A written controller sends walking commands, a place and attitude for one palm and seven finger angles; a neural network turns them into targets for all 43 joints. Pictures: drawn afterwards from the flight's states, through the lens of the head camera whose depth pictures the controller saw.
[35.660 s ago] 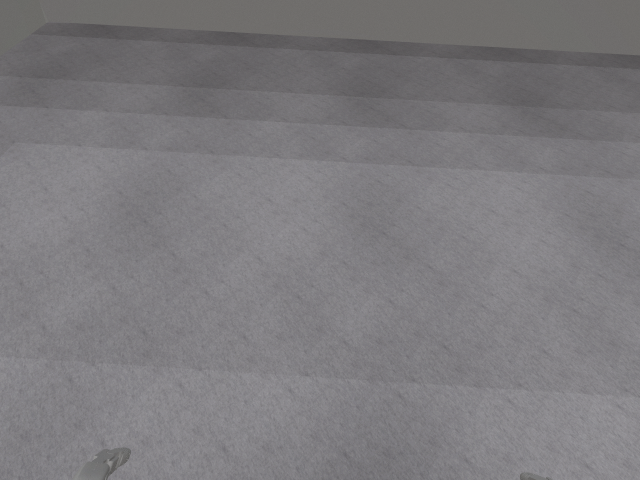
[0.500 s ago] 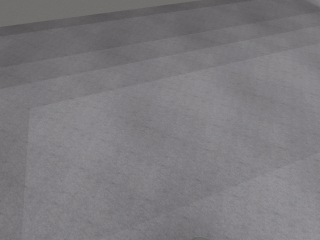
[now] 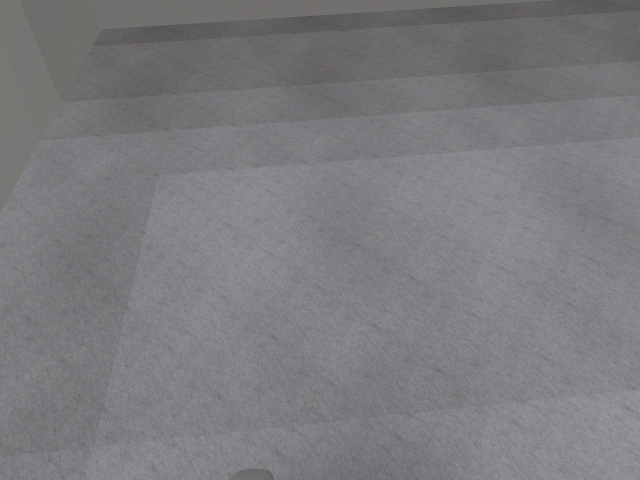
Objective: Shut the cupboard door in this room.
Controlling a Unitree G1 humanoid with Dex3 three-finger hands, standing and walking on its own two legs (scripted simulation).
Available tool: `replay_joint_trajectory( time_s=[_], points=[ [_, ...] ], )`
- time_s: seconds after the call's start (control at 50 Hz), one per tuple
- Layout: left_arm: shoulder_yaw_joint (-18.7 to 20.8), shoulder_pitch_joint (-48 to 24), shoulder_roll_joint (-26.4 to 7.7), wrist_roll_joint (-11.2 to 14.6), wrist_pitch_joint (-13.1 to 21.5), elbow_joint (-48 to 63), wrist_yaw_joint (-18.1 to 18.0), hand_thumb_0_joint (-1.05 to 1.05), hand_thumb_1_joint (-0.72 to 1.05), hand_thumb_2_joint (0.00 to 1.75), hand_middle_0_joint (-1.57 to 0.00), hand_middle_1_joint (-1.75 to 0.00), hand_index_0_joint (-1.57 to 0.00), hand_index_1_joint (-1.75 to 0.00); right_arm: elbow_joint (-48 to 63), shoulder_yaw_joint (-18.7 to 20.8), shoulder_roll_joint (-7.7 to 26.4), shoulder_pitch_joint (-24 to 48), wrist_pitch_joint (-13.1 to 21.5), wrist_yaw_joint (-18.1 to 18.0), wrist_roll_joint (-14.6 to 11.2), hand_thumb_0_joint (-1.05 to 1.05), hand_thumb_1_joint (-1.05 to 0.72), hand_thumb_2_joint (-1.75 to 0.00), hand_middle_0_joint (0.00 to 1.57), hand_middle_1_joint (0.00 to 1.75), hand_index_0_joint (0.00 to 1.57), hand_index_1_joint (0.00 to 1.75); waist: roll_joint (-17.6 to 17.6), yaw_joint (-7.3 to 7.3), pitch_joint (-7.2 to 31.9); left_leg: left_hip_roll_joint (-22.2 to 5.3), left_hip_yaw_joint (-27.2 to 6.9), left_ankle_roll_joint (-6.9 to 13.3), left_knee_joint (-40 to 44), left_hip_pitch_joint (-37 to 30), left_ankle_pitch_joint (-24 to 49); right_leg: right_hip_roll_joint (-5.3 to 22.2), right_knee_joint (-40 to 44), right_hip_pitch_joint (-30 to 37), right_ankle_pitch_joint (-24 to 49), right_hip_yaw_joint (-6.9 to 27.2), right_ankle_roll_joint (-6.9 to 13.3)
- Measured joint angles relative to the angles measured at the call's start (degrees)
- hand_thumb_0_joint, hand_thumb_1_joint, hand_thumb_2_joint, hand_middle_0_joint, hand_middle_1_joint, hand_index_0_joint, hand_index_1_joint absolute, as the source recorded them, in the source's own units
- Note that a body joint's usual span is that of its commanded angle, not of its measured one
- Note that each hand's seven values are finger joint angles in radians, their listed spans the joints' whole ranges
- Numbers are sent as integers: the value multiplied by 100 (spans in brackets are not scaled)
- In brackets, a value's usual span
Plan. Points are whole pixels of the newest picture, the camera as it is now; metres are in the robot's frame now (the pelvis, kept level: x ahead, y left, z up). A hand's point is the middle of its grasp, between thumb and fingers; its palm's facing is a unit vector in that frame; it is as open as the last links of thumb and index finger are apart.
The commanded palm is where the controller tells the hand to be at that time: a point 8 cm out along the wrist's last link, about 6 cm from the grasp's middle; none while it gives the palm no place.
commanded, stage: turn or walk to find it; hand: left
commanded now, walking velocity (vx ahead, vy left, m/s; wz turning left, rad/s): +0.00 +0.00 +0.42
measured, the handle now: out of the picture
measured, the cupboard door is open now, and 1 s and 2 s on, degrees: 90 90 90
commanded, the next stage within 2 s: none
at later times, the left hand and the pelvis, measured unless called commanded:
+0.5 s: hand out of the picture +0.03 +0.23 -0.16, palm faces +0.20 -0.95 -0.25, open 7.4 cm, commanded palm none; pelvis -0.02 +0.02 +0.00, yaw +11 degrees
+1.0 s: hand out of the picture -0.08 +0.19 -0.17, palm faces +0.43 -0.87 -0.25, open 7.3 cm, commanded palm none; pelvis -0.02 +0.00 +0.00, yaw +25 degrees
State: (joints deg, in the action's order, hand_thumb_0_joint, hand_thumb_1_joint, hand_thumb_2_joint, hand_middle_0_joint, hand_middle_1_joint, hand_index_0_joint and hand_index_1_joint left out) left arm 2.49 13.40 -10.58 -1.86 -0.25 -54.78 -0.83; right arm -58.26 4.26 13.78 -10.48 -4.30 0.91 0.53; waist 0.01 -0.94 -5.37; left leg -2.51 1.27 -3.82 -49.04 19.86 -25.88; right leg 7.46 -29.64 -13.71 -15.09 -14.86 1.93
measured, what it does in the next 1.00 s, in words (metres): steps on the spot, turning left: left foot, then right foot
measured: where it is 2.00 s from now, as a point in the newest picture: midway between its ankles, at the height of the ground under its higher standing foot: outside the picture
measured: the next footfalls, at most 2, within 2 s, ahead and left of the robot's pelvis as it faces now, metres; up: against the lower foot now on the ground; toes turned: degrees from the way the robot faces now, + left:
left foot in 0.10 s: +0.01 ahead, +0.14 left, +0.00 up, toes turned +8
right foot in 0.56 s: +0.04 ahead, -0.10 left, +0.00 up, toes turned +8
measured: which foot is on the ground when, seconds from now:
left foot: up 0.00-0.08, down 0.10-0.56, up 0.58-1.00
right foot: down 0.00-0.10, up 0.12-0.54, down 0.56-1.00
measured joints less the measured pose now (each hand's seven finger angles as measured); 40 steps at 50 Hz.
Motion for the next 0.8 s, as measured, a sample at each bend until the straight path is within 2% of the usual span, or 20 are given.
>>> replay_joint_trajectory(
  time_s=[0.06, 0.1, 0.12, 0.14, 0.18, 0.22, 0.28, 0.38, 0.46, 0.5, 0.54, 0.56, 0.58, 0.6, 0.64, 0.68, 0.72, 0.8],
  points=[
    [47, 62, -126, -3, -28, -85, 3, 0, 91, 90, -20, -30, -20, -30, 85, -56, -58, 169, 79, -10, -26, 1, -91, -90, 20, 29, 20, 30, 99, -72, -30, 48, 194, 63, 764, -304, 104, 102, -206, -101, -66, -138, -85],
    [80, 141, -206, 30, -76, -140, 6, 0, 90, 90, -20, -30, -20, -30, 186, -89, -69, 228, 177, 2, -30, 1, -91, -90, 20, 29, 20, 30, 115, -67, 19, 64, 283, 137, 1617, -638, 693, 171, -510, -229, -194, -240, -182],
    [104, 150, -276, 58, -124, -175, 8, 0, 90, 90, -20, -30, -20, -30, 211, -85, -118, 271, 236, -4, -15, 1, -91, -90, 20, 29, 20, 30, 210, -63, 16, 132, 291, 233, 1677, -638, 821, 236, -791, -352, -364, -148, -283],
    [118, 137, -344, 68, -198, -220, -1, 0, 90, 90, -20, -30, -20, -30, 237, -97, -179, 307, 269, -10, -5, 1, -91, -90, 20, 29, 20, 30, 308, -82, 1, 201, 296, 349, 1589, -608, 791, 222, -1168, -504, -811, 105, -376],
    [136, 111, -418, 61, -328, -288, -10, 0, 91, 90, -20, -30, -20, -30, 287, -149, -261, 315, 303, -27, 17, 1, -91, -90, 20, 29, 20, 30, 358, -107, 25, 229, 257, 504, 1604, -637, 737, 64, -1967, -801, -1339, 515, -469],
    [146, 43, -426, 60, -386, -335, 11, 0, 91, 90, -20, -30, -20, -30, 302, -181, -304, 289, 317, -78, 33, 1, -91, -90, 20, 29, 20, 30, 299, -87, 78, 229, 151, 556, 1818, -706, 843, -72, -2573, -1035, -1299, 775, -529],
    [139, -74, -402, 68, -343, -291, 59, 0, 91, 90, -20, -30, -20, -30, 286, -218, -329, 259, 328, -117, 28, 1, -91, -89, 20, 29, 20, 30, 211, -80, 108, 263, 17, 575, 2164, -801, 1086, -149, -3053, -1259, -969, 1037, -602],
    [111, -256, -352, 82, -295, -162, 56, 0, 91, 90, -20, -30, -20, -30, 277, -215, -376, 165, 340, -112, 23, 1, -91, -89, 20, 30, 20, 30, 148, -20, 142, 351, -135, 567, 2417, -809, 1287, -173, -2925, -1272, -806, 1246, -702],
    [79, -441, -276, 100, -291, -56, 41, 0, 91, 90, -20, -30, -20, -30, 270, -172, -371, 54, 311, -98, 49, 1, -91, -89, 21, 30, 20, 30, 62, 102, 120, 397, -288, 503, 2357, -670, 1321, -260, -2211, -1015, -972, 1261, -710],
    [55, -524, -220, 118, -257, 4, 42, 0, 91, 90, -20, -30, -20, -30, 255, -141, -338, -3, 279, -93, 62, 1, -91, -89, 21, 30, 20, 30, -12, 172, 106, 412, -380, 445, 2245, -555, 1299, -340, -1631, -785, -988, 1228, -685],
    [27, -577, -165, 135, -187, 68, 46, 0, 91, 90, -20, -30, -20, -30, 230, -103, -293, -76, 249, -91, 55, 1, -91, -89, 21, 30, 20, 30, -82, 219, 113, 439, -477, 364, 2050, -397, 1237, -425, -838, -459, -634, 1172, -654],
    [10, -579, -147, 133, -131, 107, 47, 0, 91, 90, -20, -30, -20, -30, 216, -82, -270, -123, 235, -86, 38, 1, -91, -89, 21, 30, 20, 30, -96, 224, 132, 470, -517, 314, 1893, -294, 1174, -442, -364, -259, -306, 1133, -579],
    [-2, -600, -76, 109, -72, 111, 33, 0, 91, 90, -20, -30, -20, -30, 185, -51, -207, -135, 216, -80, 15, 1, -91, -89, 21, 30, 20, 30, -221, 232, 100, 427, -579, 309, 1638, -176, 1078, -506, -284, -216, -189, 1046, -365],
    [-31, -598, -17, 85, -31, 133, 28, 0, 91, 90, -20, -30, -20, -30, 159, -17, -157, -145, 180, -82, 5, 1, -91, -89, 21, 30, 20, 30, -297, 246, 69, 437, -597, 291, 1195, -18, 624, -515, -348, -216, -211, 968, -201],
    [-74, -539, 83, 75, 10, 176, 15, 0, 91, 90, -20, -30, -20, -30, 123, 39, -73, -181, 95, -77, 15, 1, -91, -89, 20, 30, 20, 30, -337, 262, 60, 520, -553, 261, 14, 368, 36, -433, -363, -158, -292, 839, -38],
    [-80, -453, 154, 77, -7, 182, -9, 0, 91, 90, -20, -30, -20, -30, 85, 87, -9, -196, 36, -47, 34, 1, -91, -89, 20, 29, 20, 30, -321, 250, 63, 493, -439, 215, -968, 647, 48, -358, -222, -46, -267, 755, -8],
    [-86, -371, 196, 75, -18, 156, -15, 0, 90, 90, -20, -30, -20, -30, 63, 111, 41, -205, 22, -17, 46, 1, -91, -90, 20, 29, 20, 30, -302, 258, 66, 385, -372, 147, -1526, 787, 275, -310, -67, 56, -199, 661, -11],
    [-65, -214, 206, 66, 5, 110, -35, 0, 91, 90, -20, -30, -20, -30, 26, 117, 72, -217, 6, 8, 46, 1, -91, -90, 20, 29, 20, 30, -218, 241, 77, 166, -352, 18, -1682, 759, 513, -233, 109, 160, -138, 452, -5]
  ],
)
